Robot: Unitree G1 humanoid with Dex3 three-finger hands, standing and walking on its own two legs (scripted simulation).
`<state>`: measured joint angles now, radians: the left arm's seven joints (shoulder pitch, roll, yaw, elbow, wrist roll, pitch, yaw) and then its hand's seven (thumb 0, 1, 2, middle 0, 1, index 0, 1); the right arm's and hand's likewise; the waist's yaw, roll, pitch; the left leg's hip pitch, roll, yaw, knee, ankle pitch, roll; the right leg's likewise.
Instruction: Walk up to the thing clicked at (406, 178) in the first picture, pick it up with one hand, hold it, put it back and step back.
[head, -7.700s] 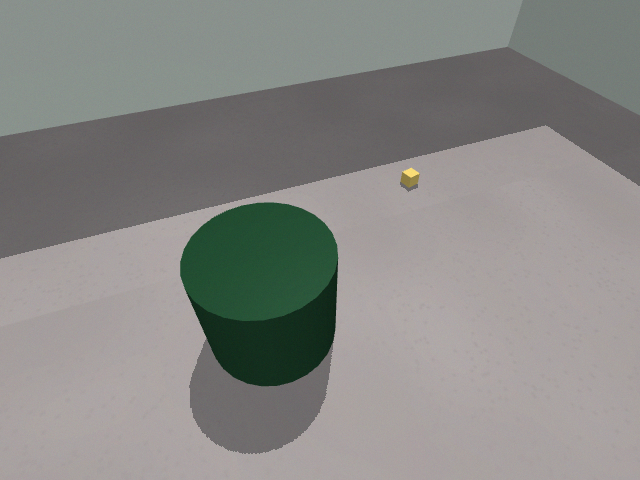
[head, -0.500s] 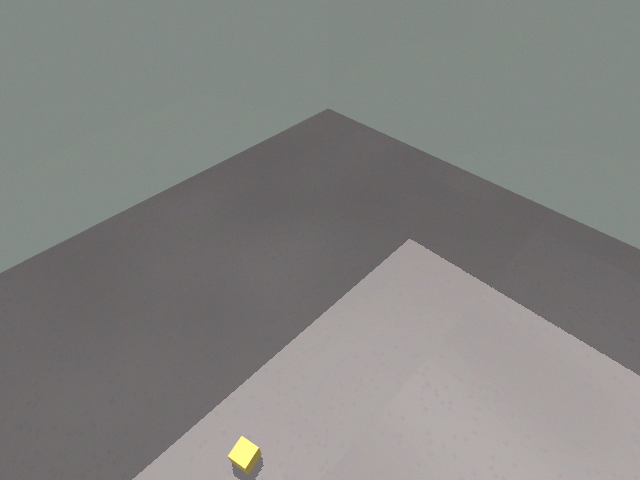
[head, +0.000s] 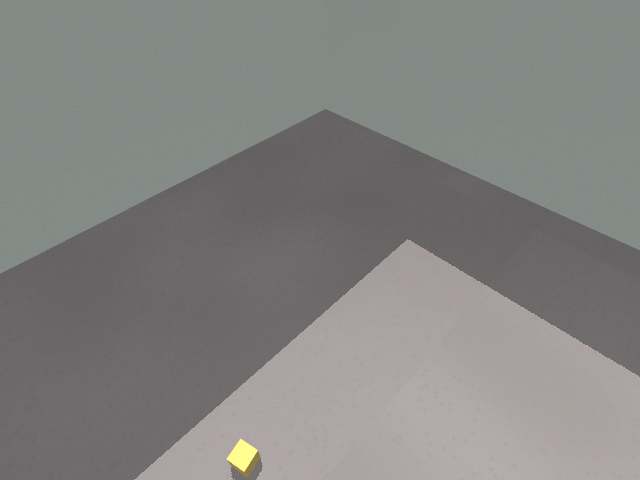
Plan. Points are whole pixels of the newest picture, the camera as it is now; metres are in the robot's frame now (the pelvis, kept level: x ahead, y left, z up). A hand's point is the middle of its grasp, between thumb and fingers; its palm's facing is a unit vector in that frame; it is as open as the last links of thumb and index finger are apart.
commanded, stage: stand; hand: left
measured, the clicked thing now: (244, 457) +0.38 +0.25 -0.75
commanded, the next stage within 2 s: rise first in 1.52 s
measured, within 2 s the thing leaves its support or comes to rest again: neither
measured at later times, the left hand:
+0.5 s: hand out of the picture +0.07 +0.25 -0.16, palm faces -0.03 -0.94 -0.35, open 7.4 cm
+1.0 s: hand out of the picture +0.08 +0.25 -0.16, palm faces -0.03 -0.94 -0.35, open 7.4 cm
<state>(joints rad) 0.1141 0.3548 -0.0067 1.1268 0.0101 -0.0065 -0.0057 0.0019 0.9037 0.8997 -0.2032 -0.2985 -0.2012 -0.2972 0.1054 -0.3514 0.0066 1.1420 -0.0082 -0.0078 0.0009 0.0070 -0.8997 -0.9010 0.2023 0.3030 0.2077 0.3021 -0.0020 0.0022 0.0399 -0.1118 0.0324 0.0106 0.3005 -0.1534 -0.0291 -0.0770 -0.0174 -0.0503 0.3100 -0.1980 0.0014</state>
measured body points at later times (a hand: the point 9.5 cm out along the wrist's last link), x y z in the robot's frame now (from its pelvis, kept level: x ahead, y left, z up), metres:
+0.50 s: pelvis +0.00 +0.00 +0.00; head +0.01 +0.00 +0.45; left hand +0.08 +0.30 -0.13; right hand +0.08 -0.30 -0.13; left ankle +0.01 +0.14 -0.75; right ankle -0.02 -0.12 -0.75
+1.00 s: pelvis +0.01 +0.00 +0.00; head +0.02 +0.00 +0.45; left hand +0.08 +0.30 -0.13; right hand +0.08 -0.30 -0.13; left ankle +0.01 +0.14 -0.75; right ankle -0.02 -0.12 -0.75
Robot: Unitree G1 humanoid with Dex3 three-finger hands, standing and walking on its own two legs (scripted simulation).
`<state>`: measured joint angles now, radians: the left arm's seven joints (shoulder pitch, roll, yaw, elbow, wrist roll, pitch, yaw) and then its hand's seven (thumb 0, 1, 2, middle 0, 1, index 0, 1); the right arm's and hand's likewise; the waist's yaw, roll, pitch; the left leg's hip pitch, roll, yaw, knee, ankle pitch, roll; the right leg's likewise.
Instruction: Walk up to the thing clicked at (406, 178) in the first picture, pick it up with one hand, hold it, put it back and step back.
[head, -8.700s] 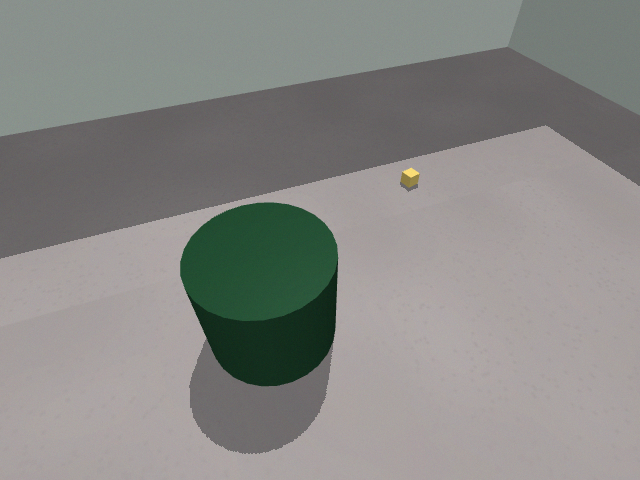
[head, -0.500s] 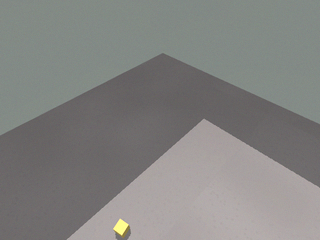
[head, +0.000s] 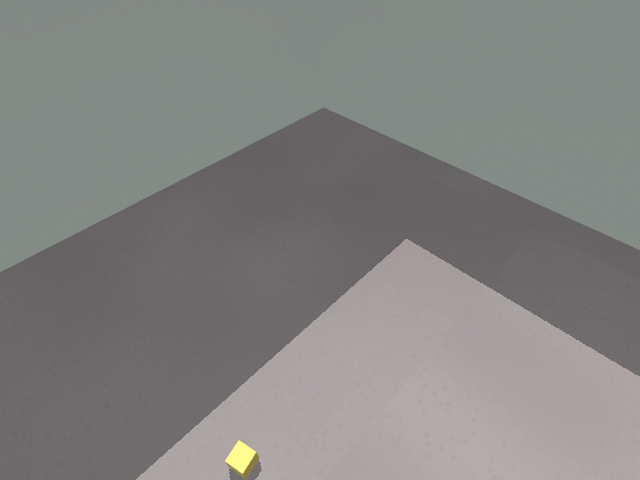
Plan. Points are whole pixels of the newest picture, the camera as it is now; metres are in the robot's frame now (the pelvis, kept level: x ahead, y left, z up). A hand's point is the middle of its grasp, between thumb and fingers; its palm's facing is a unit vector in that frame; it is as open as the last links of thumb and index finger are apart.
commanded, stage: stand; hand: left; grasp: from above
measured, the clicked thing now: (242, 459) +0.37 +0.25 -0.75
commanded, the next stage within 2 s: rise first in 0.52 s
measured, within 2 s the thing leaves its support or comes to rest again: neither
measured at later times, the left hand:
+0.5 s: hand out of the picture +0.07 +0.26 -0.16, palm faces -0.04 -0.94 -0.35, open 7.4 cm
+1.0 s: hand out of the picture +0.14 +0.26 -0.19, palm faces -0.06 -0.89 -0.44, open 10.8 cm
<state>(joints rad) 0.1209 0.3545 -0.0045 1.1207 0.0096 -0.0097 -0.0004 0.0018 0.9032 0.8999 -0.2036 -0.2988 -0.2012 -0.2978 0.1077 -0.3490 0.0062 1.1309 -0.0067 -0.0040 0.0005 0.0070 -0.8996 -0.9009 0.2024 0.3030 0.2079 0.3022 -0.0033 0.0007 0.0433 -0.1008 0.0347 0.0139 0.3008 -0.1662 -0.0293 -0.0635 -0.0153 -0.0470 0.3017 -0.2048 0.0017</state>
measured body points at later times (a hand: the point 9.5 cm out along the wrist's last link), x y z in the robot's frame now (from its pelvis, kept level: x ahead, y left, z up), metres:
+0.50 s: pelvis +0.00 +0.00 +0.00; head +0.01 +0.00 +0.45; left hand +0.07 +0.30 -0.13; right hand +0.07 -0.30 -0.13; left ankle +0.00 +0.14 -0.75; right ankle -0.02 -0.12 -0.75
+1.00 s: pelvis -0.01 +0.01 -0.03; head +0.05 +0.01 +0.41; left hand +0.14 +0.31 -0.16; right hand +0.08 -0.25 -0.15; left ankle +0.00 +0.14 -0.75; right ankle -0.02 -0.12 -0.75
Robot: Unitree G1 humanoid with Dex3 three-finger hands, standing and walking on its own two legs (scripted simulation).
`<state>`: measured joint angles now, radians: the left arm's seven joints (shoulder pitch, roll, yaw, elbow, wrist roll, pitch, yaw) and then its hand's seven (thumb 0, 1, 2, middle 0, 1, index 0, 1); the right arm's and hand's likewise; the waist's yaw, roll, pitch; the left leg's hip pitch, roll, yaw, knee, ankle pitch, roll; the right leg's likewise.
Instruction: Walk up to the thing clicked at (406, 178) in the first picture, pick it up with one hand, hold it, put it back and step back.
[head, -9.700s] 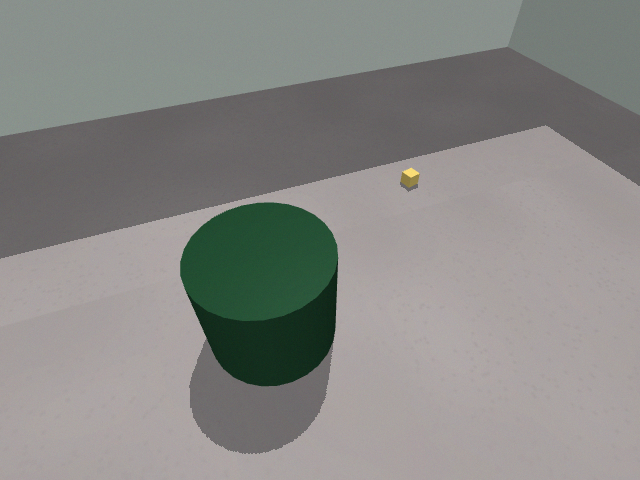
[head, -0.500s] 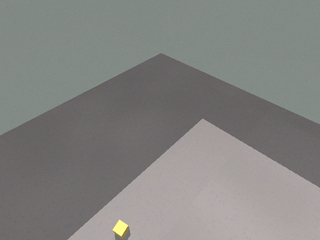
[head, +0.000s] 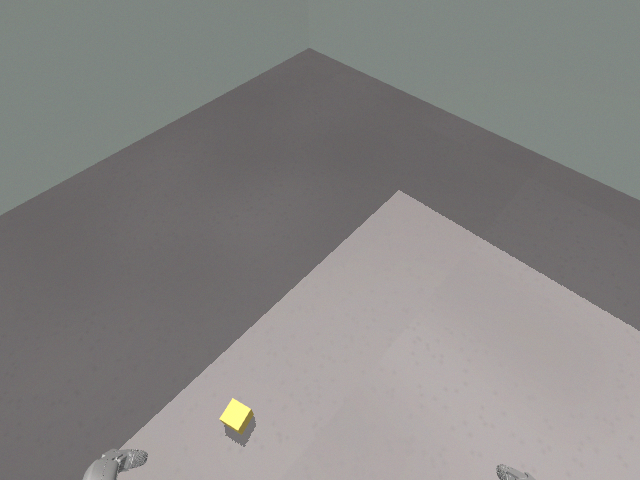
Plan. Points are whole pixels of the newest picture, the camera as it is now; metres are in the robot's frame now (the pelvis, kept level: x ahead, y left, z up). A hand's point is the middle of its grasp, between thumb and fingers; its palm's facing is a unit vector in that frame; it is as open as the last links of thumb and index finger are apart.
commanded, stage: rise first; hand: left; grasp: from above
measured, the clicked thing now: (237, 416) +0.38 +0.24 -0.72
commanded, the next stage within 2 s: none
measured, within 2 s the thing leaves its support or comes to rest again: neither
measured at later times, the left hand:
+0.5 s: hand out of the picture +0.14 +0.27 -0.23, palm faces -0.08 -0.76 -0.65, open 12.6 cm
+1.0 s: hand (182, 455) +0.25 +0.29 -0.43, palm faces -0.12 -0.37 -0.92, open 12.9 cm
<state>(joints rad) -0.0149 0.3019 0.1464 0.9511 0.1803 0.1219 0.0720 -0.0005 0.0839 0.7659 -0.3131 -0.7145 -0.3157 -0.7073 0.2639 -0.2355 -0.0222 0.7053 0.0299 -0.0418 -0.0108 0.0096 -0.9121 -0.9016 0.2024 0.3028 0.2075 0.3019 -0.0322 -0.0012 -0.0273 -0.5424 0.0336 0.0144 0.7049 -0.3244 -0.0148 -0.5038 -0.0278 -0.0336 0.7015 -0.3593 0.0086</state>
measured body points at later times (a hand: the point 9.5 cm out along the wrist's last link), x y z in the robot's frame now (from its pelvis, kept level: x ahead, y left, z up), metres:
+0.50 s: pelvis -0.01 +0.01 -0.07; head +0.10 +0.02 +0.37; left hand +0.14 +0.31 -0.20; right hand +0.17 -0.24 -0.18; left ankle +0.01 +0.13 -0.72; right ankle -0.01 -0.13 -0.72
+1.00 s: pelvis -0.08 +0.00 -0.27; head +0.10 +0.03 +0.14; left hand +0.25 +0.31 -0.38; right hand +0.05 -0.27 -0.40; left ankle +0.01 +0.13 -0.72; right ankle -0.01 -0.13 -0.72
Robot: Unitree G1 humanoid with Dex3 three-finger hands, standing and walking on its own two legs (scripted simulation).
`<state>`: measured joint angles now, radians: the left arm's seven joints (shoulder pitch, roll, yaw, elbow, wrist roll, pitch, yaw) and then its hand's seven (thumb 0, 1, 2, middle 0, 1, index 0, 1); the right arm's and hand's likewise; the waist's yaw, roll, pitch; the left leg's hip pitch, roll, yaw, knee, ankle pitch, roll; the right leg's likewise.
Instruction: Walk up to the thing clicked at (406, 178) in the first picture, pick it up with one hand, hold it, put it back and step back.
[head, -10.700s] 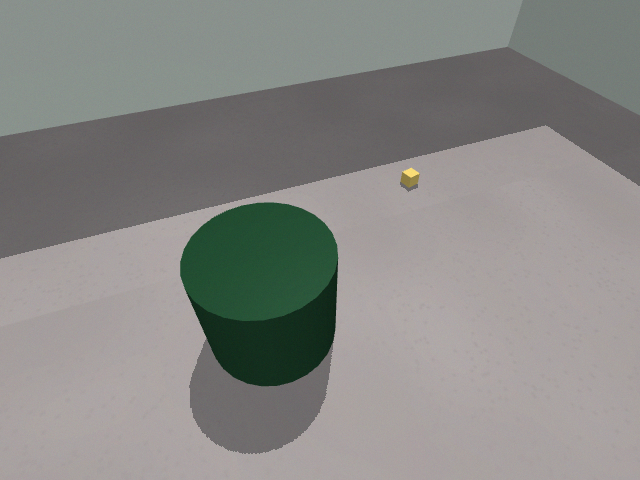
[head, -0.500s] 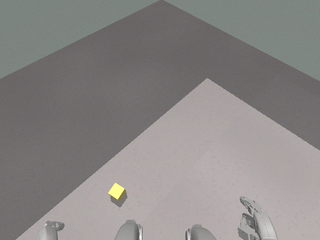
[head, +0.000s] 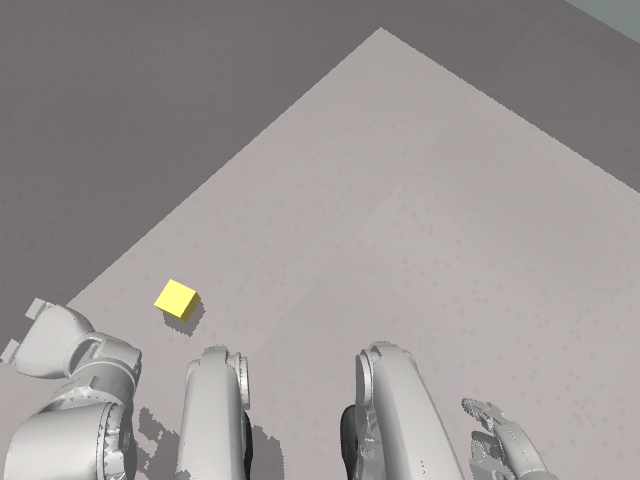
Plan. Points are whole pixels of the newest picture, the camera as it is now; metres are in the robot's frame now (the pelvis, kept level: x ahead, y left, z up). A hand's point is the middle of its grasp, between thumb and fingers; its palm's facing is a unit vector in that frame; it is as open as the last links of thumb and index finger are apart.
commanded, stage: rise first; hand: left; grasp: from above
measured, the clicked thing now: (178, 301) +0.45 +0.27 -0.45
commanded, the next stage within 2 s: none
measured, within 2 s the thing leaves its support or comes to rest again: neither
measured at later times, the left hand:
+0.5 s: hand (124, 320) +0.37 +0.31 -0.27, palm faces -0.07 -0.45 -0.89, open 13.5 cm
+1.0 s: hand (136, 316) +0.39 +0.31 -0.32, palm faces -0.10 -0.45 -0.89, open 13.5 cm
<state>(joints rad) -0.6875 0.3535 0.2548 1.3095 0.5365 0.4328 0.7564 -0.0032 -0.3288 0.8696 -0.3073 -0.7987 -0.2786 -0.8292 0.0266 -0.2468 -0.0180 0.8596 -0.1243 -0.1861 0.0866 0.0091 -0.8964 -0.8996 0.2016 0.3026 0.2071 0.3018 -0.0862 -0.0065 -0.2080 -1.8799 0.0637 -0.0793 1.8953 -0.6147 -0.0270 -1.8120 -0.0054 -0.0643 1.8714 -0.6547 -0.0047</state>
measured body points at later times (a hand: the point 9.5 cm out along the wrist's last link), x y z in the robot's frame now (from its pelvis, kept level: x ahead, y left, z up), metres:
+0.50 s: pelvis -0.01 +0.01 -0.11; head +0.21 +0.03 +0.28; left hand +0.38 +0.33 -0.21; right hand +0.05 -0.25 -0.24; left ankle +0.09 +0.13 -0.45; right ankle +0.08 -0.12 -0.45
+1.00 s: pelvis -0.01 +0.00 -0.15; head +0.23 +0.02 +0.23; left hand +0.39 +0.33 -0.27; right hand +0.02 -0.27 -0.28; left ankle +0.09 +0.13 -0.45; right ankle +0.08 -0.12 -0.45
